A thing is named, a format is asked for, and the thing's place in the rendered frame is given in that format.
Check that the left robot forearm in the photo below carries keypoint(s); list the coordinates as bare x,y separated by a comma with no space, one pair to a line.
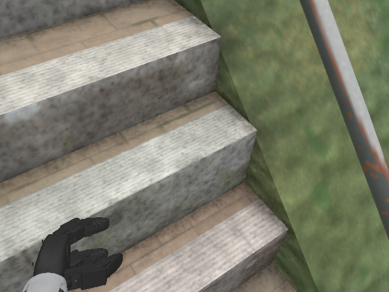
46,282

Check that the left robot hand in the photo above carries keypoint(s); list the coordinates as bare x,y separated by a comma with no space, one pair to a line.
90,267

